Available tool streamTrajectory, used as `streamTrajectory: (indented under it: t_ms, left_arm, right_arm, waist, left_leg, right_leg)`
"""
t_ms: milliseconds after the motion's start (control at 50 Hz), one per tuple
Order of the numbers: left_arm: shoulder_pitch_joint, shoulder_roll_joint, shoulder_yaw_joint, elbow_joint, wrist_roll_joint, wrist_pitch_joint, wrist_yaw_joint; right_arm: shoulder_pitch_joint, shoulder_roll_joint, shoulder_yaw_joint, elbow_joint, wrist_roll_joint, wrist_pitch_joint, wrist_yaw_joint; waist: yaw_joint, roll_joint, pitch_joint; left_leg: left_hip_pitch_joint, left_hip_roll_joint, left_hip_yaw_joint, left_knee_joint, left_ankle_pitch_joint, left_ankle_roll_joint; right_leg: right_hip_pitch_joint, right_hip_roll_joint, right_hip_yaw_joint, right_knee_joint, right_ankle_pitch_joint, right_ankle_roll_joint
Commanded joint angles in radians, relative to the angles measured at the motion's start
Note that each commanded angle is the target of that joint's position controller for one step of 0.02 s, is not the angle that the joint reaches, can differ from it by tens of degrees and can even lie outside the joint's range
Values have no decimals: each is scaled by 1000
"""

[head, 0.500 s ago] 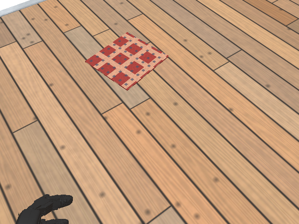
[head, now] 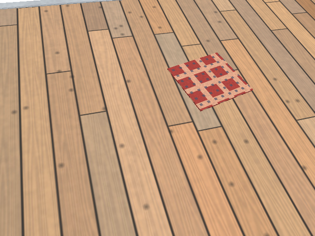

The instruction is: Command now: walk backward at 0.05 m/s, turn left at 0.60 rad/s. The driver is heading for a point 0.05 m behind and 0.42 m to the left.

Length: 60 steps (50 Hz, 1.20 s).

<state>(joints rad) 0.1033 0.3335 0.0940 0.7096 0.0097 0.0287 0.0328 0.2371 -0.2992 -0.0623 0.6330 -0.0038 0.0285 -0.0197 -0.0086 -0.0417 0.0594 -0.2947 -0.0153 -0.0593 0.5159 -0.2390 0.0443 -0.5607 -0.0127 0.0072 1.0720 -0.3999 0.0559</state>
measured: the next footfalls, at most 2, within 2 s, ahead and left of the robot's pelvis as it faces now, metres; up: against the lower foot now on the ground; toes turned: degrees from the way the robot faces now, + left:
right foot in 0.42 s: +0.00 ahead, -0.17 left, +0.00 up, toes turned +21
left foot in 1.00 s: +0.11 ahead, +0.22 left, +0.00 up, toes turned +36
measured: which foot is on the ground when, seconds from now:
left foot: down 0.00-0.42, up 0.44-0.98, down 1.00-1.00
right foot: up 0.00-0.40, down 0.42-1.00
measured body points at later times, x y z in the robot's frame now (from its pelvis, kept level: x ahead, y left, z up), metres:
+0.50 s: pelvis -0.04 -0.07 -0.01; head -0.01 -0.08 +0.44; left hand -0.02 +0.24 -0.10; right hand +0.20 -0.30 -0.10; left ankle -0.01 +0.08 -0.70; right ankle -0.04 -0.18 -0.74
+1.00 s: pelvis +0.06 +0.04 -0.02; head +0.08 +0.07 +0.43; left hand -0.13 +0.26 -0.15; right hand +0.38 -0.02 -0.09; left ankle +0.08 +0.19 -0.74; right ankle -0.04 -0.18 -0.74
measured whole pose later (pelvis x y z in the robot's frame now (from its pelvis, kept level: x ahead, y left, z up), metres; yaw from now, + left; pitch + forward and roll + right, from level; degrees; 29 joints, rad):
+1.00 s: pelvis +0.06 +0.04 -0.02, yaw +33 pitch +2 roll +0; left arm 0.45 0.30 0.07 0.85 -0.04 -0.04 0.00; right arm 0.08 -0.26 -0.05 0.59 0.02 -0.03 0.05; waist 0.08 0.00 0.03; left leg -0.48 0.02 0.04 0.57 -0.16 0.08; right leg 0.12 -0.11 -0.21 0.34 -0.45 0.06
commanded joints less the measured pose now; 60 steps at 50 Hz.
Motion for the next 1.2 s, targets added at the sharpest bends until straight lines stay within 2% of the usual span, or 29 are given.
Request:
streamTrajectory:
  t_ms: [20,80,180,320,360,400,420,440,460,480,500,540,580,660,740,820,900,940,960,980,1000,1020,1040,1060,1080,1100,1120,1160,1200]
  left_arm:
    - [0,69,21,-62,-4,-17,7]
    - [-24,45,8,-69,-13,-6,13]
    - [-22,40,0,-65,-21,4,12]
    - [31,32,1,-46,-30,-7,-10]
    - [65,47,9,-43,-36,-14,-26]
    - [145,34,18,-11,-35,-14,-30]
    - [187,64,29,1,-23,-13,-22]
    - [222,113,28,-18,-3,-10,-12]
    - [170,201,42,-37,53,-33,-29]
    - [78,176,38,-58,47,-54,-25]
    - [26,120,23,-60,22,-65,-10]
    - [37,72,4,-64,-7,-72,10]
    - [112,60,-5,-52,-5,-81,14]
    - [246,65,-5,-21,5,-95,4]
    - [281,89,5,-4,2,-97,-4]
    - [282,110,15,13,-9,-97,-10]
    - [318,123,18,60,-35,-93,-24]
    - [308,150,23,75,-50,-88,-31]
    - [294,166,24,80,-54,-85,-31]
    - [275,165,19,84,-56,-82,-28]
    - [289,136,3,78,-47,-88,-24]
    - [308,14,-39,30,3,-98,-28]
    - [339,10,-49,22,-18,-127,-32]
    - [234,115,-17,3,-62,-139,-35]
    - [175,110,-19,-22,-71,-147,-37]
    - [166,93,-21,-10,-49,-147,-31]
    - [184,90,-16,-1,-33,-140,-32]
    - [240,65,-19,27,-30,-117,-43]
    - [229,53,-20,28,-24,-100,-43]
  right_arm:
    - [-69,-159,-38,-84,-3,-19,-13]
    - [-36,-169,-40,-72,5,-7,-23]
    - [-53,-180,-45,-71,4,14,-36]
    - [-100,-183,-59,-60,12,31,-29]
    - [-116,-190,-66,-62,30,37,-24]
    - [-140,-180,-64,-56,47,39,-25]
    - [-99,-150,-58,-42,39,33,-25]
    - [-27,-75,-42,-14,16,26,-21]
    - [-137,-142,-67,-90,25,0,-27]
    - [-149,-210,-85,-79,20,-10,-32]
    - [-113,-216,-90,-47,12,-11,-31]
    - [-41,-169,-83,-2,3,-6,-22]
    - [-54,-129,-71,-6,13,-14,-14]
    - [-80,-105,-61,-21,24,-34,-8]
    - [-102,-80,-51,-45,27,-47,8]
    - [-167,-38,-26,-84,27,-56,39]
    - [-225,-5,-1,-118,33,-67,65]
    - [-209,-32,-9,-123,28,-70,73]
    - [-147,-64,-25,-112,26,-70,73]
    - [5,-106,-51,-69,28,-69,69]
    - [167,-169,-83,-21,33,-60,54]
    - [283,-264,-98,3,30,-53,32]
    - [266,-270,-84,-22,26,-69,32]
    - [204,-186,-57,-19,14,-85,42]
    - [152,-154,-45,-8,15,-92,45]
    - [85,-123,-33,-7,17,-97,47]
    - [39,-93,-23,-11,9,-102,50]
    - [3,-83,-22,-7,2,-116,47]
    - [5,-93,-22,15,6,-130,45]
  waist:
    - [27,166,-149]
    - [2,161,-157]
    - [-9,176,-183]
    - [-15,210,-211]
    - [-9,218,-234]
    - [42,219,-180]
    - [49,117,-158]
    - [32,-83,-163]
    - [39,-225,-34]
    - [2,-169,41]
    - [-19,-154,53]
    - [-17,-118,24]
    - [15,-97,28]
    - [71,-86,54]
    - [90,-87,71]
    - [107,-70,102]
    - [107,-43,122]
    - [68,-63,85]
    - [16,-78,24]
    - [-79,-64,-79]
    - [-152,-39,-192]
    - [-141,208,-316]
    - [-102,276,-484]
    - [-125,157,-347]
    - [-94,165,-214]
    - [-54,99,-142]
    - [-17,123,-102]
    - [27,136,-87]
    - [44,102,-53]
  left_leg:
    - [159,220,-238,-124,624,184]
    - [231,225,-271,-88,739,189]
    - [247,235,-360,-55,766,185]
    - [228,204,-484,-65,715,160]
    - [187,167,-509,-111,337,135]
    - [13,78,-482,-142,-166,75]
    - [-153,-12,-390,-6,-352,19]
    - [-332,-160,-181,327,-391,-35]
    - [-480,-119,-198,394,-334,-43]
    - [-480,-54,-201,491,-221,-46]
    - [-488,-53,-180,550,-125,-55]
    - [-484,-41,-129,674,-29,-83]
    - [-513,-24,-84,733,20,-93]
    - [-624,14,-87,675,84,-113]
    - [-637,47,-76,527,129,-122]
    - [-556,91,13,352,156,-102]
    - [-420,88,74,184,78,-33]
    - [-291,45,117,114,14,13]
    - [-162,5,144,81,10,39]
    - [66,-36,165,8,85,73]
    - [357,-36,124,20,105,95]
    - [697,228,-279,6,1,180]
    - [741,421,-756,-182,-151,322]
    - [637,389,-624,-232,-143,268]
    - [491,344,-457,-237,-77,232]
    - [355,293,-347,-255,-6,203]
    - [262,249,-266,-282,69,191]
    - [176,215,-188,-341,172,195]
    - [139,204,-122,-365,291,198]
  right_leg:
    - [-56,18,46,128,26,30]
    - [-77,39,60,77,12,47]
    - [-12,54,93,-30,-21,57]
    - [163,72,114,-274,-55,44]
    - [250,74,93,-403,-18,26]
    - [413,84,36,-660,113,-22]
    - [543,-26,136,-736,58,-68]
    - [619,-279,362,-770,-61,-142]
    - [372,-403,655,-914,-276,-269]
    - [333,-362,598,-941,-364,-268]
    - [351,-299,489,-937,-317,-217]
    - [412,-239,340,-929,-201,-176]
    - [448,-220,251,-943,-163,-170]
    - [574,-238,187,-956,-92,-193]
    - [625,-268,108,-967,45,-212]
    - [590,-283,-14,-977,176,-220]
    - [579,-304,-70,-970,288,-234]
    - [593,-314,-91,-906,539,-226]
    - [595,-308,-118,-804,784,-212]
    - [554,-275,-175,-613,968,-181]
    - [399,-229,-203,-386,911,-141]
    - [40,-127,-194,-1,181,-82]
    - [-114,5,5,232,-195,-60]
    - [-203,-48,76,284,-117,-68]
    - [-223,-92,53,247,-26,-87]
    - [-183,-135,48,184,63,-86]
    - [-134,-159,55,132,129,-81]
    - [-64,-166,45,109,207,-65]
    - [-85,-163,37,56,251,-42]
